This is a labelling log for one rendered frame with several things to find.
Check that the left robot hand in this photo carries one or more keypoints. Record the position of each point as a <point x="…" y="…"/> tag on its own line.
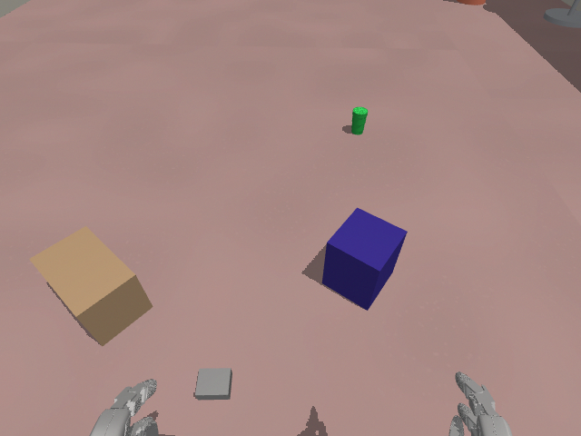
<point x="116" y="421"/>

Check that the right robot hand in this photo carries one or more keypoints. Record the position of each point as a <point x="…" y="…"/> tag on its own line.
<point x="481" y="418"/>

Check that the coat stand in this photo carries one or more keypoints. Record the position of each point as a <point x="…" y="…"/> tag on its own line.
<point x="565" y="17"/>

